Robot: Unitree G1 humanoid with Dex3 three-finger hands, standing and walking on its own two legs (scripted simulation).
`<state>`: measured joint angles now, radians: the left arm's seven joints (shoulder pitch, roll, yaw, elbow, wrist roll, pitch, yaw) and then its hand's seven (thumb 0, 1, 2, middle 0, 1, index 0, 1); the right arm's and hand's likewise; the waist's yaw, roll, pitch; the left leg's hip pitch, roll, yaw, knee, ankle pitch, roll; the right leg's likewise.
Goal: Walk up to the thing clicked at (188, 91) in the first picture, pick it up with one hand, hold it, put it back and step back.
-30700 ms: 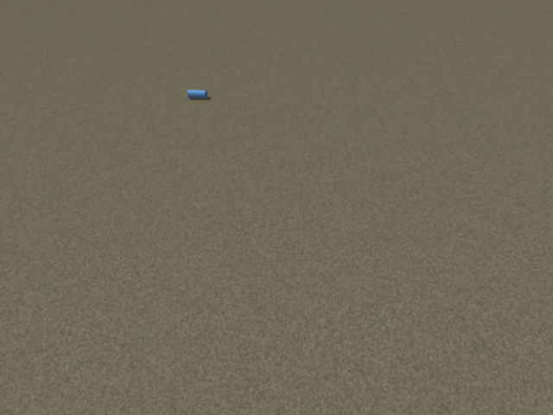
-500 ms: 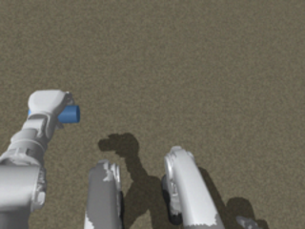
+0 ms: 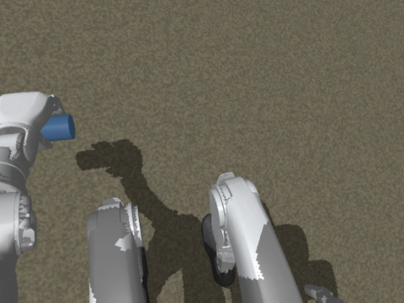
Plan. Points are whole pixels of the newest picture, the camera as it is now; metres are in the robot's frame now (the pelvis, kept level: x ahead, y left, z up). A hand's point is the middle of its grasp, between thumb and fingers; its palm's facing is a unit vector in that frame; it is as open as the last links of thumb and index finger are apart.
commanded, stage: crouch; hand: left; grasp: from above
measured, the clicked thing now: (38, 129) +0.49 +0.27 -0.21
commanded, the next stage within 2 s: lower in 0.46 s
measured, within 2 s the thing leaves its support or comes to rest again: neither
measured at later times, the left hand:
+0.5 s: hand (45, 129) +0.49 +0.26 -0.22, palm faces -0.47 -0.02 -0.88, open 8.2 cm
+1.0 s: hand (55, 134) +0.49 +0.26 -0.28, palm faces -0.48 -0.03 -0.88, open 8.1 cm
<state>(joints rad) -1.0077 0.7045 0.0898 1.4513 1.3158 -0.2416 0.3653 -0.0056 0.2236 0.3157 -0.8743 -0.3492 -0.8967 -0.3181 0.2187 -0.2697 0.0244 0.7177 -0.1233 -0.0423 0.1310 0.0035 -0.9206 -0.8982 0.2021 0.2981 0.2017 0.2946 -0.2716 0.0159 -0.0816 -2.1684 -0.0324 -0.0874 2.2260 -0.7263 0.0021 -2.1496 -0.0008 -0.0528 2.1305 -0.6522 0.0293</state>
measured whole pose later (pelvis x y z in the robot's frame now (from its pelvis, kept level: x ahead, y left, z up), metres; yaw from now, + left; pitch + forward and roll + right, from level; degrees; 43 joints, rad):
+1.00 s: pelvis -0.01 +0.00 -0.07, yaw -4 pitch +34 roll -11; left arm -1.07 0.89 0.11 1.54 1.35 -0.27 0.43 0.00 0.27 0.21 -0.91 -0.27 -0.93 -0.24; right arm 0.19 -0.30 0.17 0.67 -0.16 -0.07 0.15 0.00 -0.91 -0.89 0.20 0.30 0.20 0.30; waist -0.36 -0.05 0.06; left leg -2.34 -0.03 -0.15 2.46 -0.73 0.01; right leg -2.29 0.01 -0.11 2.31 -0.63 0.04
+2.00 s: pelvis -0.01 +0.01 -0.08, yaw -9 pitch +30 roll -15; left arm -1.13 1.06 0.09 1.68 1.35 -0.27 0.52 0.00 0.32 0.13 -0.90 -0.24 -0.92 -0.21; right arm 0.14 -0.36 0.31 0.60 -0.20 -0.17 0.19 0.00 -0.90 -0.89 0.20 0.30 0.20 0.30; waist -0.42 -0.14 0.19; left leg -2.33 -0.02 -0.23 2.53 -0.74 0.01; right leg -2.26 0.04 -0.17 2.31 -0.60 0.06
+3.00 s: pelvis -0.01 +0.01 -0.08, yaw -10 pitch +29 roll -16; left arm -1.15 1.09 0.06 1.70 1.33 -0.26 0.52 0.00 -0.27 0.79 -0.25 -0.87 -0.26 -0.85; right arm 0.13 -0.36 0.34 0.59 -0.21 -0.16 0.18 0.00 -0.90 -0.89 0.20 0.30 0.20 0.30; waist -0.43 -0.13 0.18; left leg -2.34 -0.02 -0.24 2.53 -0.73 0.02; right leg -2.26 0.05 -0.18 2.30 -0.59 0.06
